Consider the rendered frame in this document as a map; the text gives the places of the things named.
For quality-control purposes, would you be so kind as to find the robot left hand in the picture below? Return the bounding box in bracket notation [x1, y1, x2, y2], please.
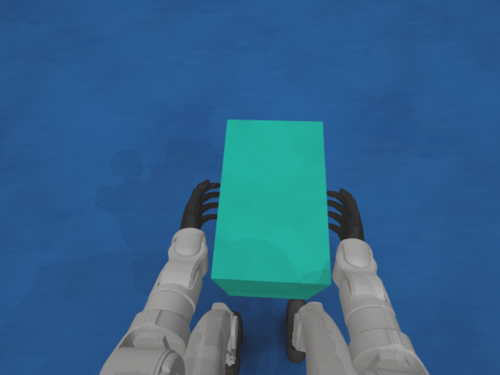
[180, 180, 220, 230]

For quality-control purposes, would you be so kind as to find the carton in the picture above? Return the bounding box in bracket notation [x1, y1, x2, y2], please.
[211, 120, 331, 300]

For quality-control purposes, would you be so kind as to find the robot left forearm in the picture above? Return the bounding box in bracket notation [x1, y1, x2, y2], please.
[99, 228, 208, 375]

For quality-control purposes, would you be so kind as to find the robot left upper arm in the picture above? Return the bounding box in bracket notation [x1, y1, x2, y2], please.
[101, 347, 185, 375]

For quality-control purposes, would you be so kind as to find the robot right shin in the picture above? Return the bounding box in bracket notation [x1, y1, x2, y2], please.
[292, 302, 324, 352]

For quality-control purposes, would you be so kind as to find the robot right forearm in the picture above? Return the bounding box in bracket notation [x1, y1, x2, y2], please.
[332, 238, 430, 375]

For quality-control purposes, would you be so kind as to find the robot right hand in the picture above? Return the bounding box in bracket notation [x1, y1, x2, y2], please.
[327, 188, 364, 241]

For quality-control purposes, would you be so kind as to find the robot right foot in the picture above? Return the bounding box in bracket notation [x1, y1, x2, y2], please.
[286, 299, 306, 363]

